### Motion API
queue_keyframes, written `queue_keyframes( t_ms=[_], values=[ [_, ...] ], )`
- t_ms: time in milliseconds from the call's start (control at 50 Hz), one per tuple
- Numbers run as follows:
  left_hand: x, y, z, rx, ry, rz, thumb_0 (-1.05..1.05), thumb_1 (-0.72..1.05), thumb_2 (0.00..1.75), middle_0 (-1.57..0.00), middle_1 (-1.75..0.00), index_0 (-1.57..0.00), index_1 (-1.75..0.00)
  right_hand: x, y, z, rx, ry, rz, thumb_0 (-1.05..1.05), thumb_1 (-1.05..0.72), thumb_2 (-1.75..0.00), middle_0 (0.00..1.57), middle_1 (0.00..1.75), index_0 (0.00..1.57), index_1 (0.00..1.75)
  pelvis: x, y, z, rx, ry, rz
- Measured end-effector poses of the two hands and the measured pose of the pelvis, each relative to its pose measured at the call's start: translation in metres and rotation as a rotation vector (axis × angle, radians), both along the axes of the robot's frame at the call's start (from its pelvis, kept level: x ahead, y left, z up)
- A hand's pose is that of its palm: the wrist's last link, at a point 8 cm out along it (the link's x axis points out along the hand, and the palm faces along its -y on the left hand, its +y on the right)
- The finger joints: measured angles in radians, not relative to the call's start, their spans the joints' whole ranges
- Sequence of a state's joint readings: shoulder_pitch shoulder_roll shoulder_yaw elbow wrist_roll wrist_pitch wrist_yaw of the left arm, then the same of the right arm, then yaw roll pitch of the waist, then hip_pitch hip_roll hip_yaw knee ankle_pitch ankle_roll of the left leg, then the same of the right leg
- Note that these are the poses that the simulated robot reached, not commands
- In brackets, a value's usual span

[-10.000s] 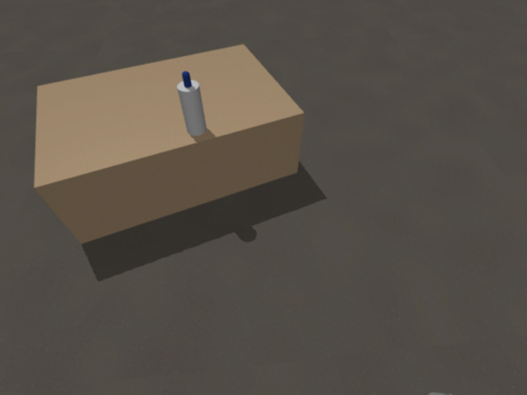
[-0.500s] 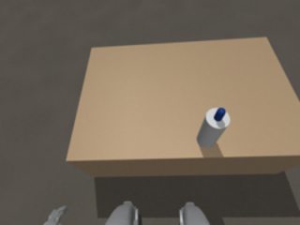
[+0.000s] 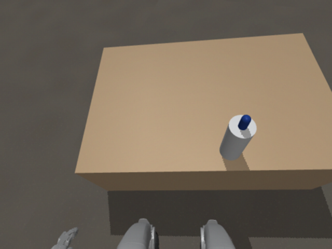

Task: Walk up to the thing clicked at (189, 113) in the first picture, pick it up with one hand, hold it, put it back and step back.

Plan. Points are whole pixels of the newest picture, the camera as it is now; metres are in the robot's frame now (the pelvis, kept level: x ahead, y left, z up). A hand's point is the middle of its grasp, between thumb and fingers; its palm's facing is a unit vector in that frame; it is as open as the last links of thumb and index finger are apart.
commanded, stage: approach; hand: right
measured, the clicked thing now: (237, 136) +0.45 -0.20 -0.20
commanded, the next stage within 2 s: close in in 0.42 s
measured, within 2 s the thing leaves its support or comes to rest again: neither
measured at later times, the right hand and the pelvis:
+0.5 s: hand (274, 147) +0.41 -0.32 -0.20, palm faces +0.13 +0.99 +0.03, open 17.7 cm; pelvis -0.06 +0.01 -0.22, yaw +3 degrees
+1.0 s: hand (248, 147) +0.42 -0.24 -0.22, palm faces +0.16 +0.99 +0.01, open 17.4 cm; pelvis -0.08 +0.01 -0.25, yaw +3 degrees
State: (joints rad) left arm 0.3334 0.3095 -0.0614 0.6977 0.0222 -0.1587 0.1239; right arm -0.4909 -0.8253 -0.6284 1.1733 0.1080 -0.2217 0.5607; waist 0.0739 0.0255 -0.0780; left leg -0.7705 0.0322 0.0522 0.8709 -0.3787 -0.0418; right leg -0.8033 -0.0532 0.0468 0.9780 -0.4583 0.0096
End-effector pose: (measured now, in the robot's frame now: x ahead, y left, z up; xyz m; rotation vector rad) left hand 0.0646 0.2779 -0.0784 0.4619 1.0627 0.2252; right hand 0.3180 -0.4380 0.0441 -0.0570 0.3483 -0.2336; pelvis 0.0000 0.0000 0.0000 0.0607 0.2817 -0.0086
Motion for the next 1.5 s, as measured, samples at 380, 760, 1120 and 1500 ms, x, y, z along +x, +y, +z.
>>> queue_keyframes(
  t_ms=[380, 760, 1120, 1500],
  values=[
    [0.010, -0.007, -0.168, -0.010, 0.004, -0.101, 0.00, 0.89, 0.91, -0.19, -0.30, -0.19, -0.30, 0.050, 0.058, -0.186, 0.051, -0.408, 0.080, -0.01, 0.61, -0.06, 0.02, 0.05, 0.05, 0.06, -0.040, 0.003, -0.162, 0.019, 0.282, 0.036],
    [-0.054, -0.004, -0.289, -0.113, 0.126, 0.008, 0.01, 0.90, 0.89, -0.19, -0.29, -0.20, -0.29, 0.059, 0.128, -0.283, 0.059, -0.345, 0.097, -0.02, 0.57, -0.03, 0.05, 0.04, 0.05, 0.04, -0.077, 0.007, -0.262, 0.024, 0.307, 0.045],
    [-0.042, 0.006, -0.274, -0.120, 0.117, 0.030, 0.00, 0.89, 0.89, -0.20, -0.30, -0.21, -0.30, 0.074, 0.162, -0.276, 0.032, -0.318, 0.097, -0.01, 0.50, -0.02, 0.06, 0.03, 0.06, 0.04, -0.071, 0.009, -0.248, 0.006, 0.328, 0.033],
    [-0.025, -0.002, -0.291, -0.167, 0.131, 0.032, 0.00, 0.85, 0.93, -0.20, -0.29, -0.19, -0.31, 0.076, 0.179, -0.277, 0.019, -0.345, 0.062, -0.01, 0.48, -0.05, 0.10, 0.05, 0.09, 0.06, -0.065, 0.011, -0.253, -0.008, 0.329, 0.027]
  ],
)
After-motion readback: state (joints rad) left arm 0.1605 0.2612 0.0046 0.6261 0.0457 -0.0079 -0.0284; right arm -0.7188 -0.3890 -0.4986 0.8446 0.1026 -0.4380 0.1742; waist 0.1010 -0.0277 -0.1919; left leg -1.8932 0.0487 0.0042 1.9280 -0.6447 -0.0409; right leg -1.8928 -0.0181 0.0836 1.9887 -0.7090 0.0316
